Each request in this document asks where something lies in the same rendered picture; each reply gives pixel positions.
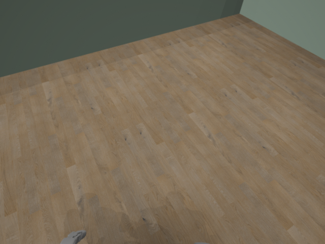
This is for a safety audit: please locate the left robot hand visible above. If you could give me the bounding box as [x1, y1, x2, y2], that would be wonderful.
[60, 230, 86, 244]

